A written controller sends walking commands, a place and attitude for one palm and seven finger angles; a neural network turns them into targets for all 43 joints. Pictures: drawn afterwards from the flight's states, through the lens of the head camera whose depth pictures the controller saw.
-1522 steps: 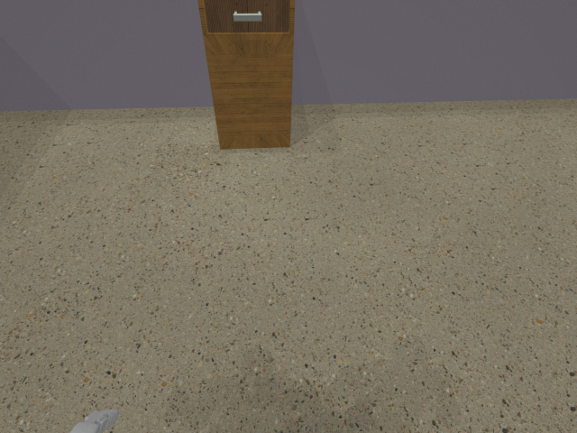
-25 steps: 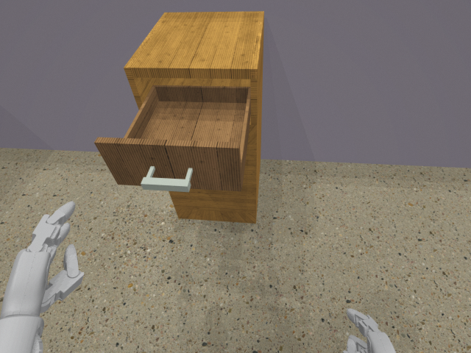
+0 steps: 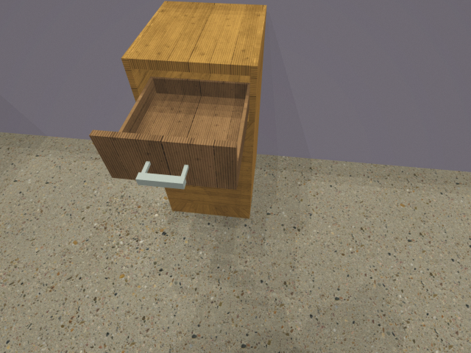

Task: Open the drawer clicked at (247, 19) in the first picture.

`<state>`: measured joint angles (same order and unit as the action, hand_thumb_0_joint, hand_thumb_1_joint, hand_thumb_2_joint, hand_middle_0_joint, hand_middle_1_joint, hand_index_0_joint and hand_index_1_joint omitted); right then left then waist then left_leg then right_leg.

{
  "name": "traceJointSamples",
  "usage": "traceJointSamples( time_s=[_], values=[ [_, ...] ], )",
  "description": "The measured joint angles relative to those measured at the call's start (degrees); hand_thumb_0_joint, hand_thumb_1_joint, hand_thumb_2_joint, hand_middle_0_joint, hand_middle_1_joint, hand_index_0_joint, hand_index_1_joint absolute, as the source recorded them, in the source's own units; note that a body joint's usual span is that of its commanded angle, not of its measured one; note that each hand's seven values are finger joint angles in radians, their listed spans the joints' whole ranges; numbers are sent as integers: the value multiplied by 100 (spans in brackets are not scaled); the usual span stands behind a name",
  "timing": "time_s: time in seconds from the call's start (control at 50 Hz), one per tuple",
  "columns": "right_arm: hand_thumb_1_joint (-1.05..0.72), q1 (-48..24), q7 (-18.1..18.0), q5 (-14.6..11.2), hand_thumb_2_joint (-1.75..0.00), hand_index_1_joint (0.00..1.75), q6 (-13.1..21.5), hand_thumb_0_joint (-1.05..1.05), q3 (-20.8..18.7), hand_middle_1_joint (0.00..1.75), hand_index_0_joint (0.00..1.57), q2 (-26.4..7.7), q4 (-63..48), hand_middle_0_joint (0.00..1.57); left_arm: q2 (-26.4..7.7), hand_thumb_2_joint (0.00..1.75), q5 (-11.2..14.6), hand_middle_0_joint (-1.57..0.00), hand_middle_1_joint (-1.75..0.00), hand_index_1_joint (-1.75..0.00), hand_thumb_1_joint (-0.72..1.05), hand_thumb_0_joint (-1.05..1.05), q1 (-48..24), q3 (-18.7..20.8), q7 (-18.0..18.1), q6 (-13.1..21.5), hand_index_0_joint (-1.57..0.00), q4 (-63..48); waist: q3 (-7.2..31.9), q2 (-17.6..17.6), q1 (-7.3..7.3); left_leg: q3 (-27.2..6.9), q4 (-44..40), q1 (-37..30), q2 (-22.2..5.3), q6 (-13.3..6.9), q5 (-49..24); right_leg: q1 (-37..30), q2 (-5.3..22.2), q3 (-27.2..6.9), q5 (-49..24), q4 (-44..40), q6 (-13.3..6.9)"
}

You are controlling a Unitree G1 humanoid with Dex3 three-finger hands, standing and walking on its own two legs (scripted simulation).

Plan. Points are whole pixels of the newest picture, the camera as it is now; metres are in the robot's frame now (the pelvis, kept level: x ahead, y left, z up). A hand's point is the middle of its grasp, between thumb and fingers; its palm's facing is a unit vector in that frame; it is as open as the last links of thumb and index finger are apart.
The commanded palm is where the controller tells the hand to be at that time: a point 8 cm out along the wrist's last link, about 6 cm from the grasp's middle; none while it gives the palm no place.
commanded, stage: let the arm hang, fingers relaxed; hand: left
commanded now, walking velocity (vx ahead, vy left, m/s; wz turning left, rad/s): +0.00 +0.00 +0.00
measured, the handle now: (163, 173) +0.51 +0.21 -0.06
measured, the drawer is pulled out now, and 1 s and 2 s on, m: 0.29 0.29 0.29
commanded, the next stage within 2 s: look to check the result in 0.52 s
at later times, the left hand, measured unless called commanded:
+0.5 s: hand out of the picture +0.00 +0.16 -0.17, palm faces +0.05 -0.98 -0.17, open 7.3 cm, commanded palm none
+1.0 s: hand out of the picture +0.01 +0.15 -0.17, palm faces +0.05 -0.98 -0.18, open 7.3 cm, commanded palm none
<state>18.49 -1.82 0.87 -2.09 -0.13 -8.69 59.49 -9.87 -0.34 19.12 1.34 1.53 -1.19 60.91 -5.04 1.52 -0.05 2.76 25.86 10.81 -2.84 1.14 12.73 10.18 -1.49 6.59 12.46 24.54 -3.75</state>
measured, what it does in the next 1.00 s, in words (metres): stands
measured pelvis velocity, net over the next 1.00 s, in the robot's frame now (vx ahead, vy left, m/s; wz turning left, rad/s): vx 0.02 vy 0.00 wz -0.02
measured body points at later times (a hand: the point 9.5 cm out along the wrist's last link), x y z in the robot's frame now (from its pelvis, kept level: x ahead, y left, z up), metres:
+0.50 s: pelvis +0.01 +0.00 +0.00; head +0.03 -0.01 +0.45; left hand -0.01 +0.21 -0.16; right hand -0.03 -0.19 -0.16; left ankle +0.01 +0.13 -0.74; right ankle +0.02 -0.08 -0.74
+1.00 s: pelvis +0.02 +0.00 +0.00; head +0.04 -0.01 +0.45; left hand +0.01 +0.21 -0.16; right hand -0.01 -0.20 -0.17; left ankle +0.01 +0.13 -0.74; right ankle +0.02 -0.08 -0.74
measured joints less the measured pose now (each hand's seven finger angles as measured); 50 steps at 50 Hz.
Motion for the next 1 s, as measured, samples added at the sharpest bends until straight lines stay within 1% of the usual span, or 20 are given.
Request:
traceJointSamples(
  time_s=[0.16,0.24,0.3,0.62,1.0],
  values=[
    [-91,-24,11,6,-90,30,66,0,65,30,20,260,280,20,237,90,11,-20,-30,-30,91,0,-155,-53,36,97,-20,275,98,39,-2,61,-183,-116,7,-3,-69,-67,-3,-59,-56,-120,6],
    [-91,12,-6,4,-90,30,88,0,70,30,20,338,377,20,357,90,7,-20,-30,-30,91,0,-223,-60,46,128,-20,320,149,5,-10,80,-203,-156,9,0,-56,-87,-2,-77,-34,-113,9],
    [-91,39,-22,0,-90,30,101,0,67,30,20,373,427,20,379,90,-11,-20,-30,-30,92,1,-238,-55,77,125,-20,376,168,-32,-22,94,-209,-187,4,5,-39,-105,-6,-92,-14,-103,7],
    [-91,92,-77,-5,-90,30,115,0,24,30,20,307,517,20,410,90,10,-20,-30,-30,91,0,-165,-21,75,159,-20,479,93,-69,-20,106,-234,-228,2,11,12,-139,-12,-107,35,-122,13],
    [-91,-84,-76,-10,-90,30,133,0,42,30,20,319,483,20,431,90,6,-20,-30,-30,91,0,-219,-30,84,179,-20,473,96,-38,-11,121,-302,-331,2,26,46,-213,-16,-124,94,-138,10]
  ],
)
